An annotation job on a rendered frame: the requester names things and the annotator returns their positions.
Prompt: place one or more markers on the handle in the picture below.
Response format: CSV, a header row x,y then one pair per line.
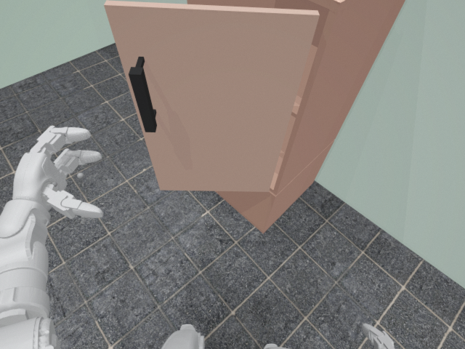
x,y
142,95

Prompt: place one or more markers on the robot right hand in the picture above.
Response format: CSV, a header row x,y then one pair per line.
x,y
379,339

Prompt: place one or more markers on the left robot upper arm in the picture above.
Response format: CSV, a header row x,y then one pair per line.
x,y
34,333

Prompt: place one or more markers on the left robot shin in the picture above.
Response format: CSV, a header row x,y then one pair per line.
x,y
187,326

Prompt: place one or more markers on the cupboard door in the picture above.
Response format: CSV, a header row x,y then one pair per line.
x,y
223,81

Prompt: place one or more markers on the left robot forearm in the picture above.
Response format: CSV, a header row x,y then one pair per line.
x,y
24,261

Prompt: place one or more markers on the robot left hand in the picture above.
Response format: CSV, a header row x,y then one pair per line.
x,y
35,172

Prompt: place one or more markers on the robot left thigh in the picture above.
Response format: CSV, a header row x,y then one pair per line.
x,y
184,339

